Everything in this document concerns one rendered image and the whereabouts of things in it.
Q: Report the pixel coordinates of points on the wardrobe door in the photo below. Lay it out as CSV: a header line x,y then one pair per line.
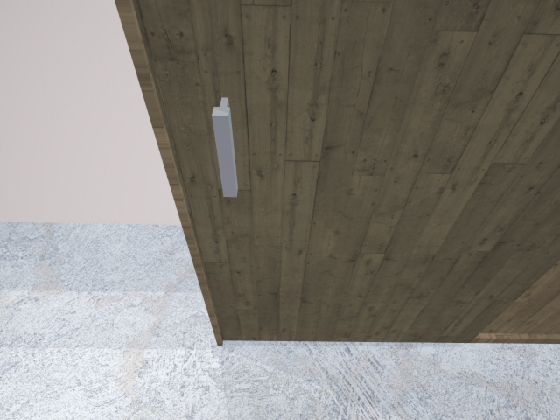
x,y
537,310
397,161

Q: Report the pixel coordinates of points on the handle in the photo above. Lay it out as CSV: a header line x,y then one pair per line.
x,y
223,133

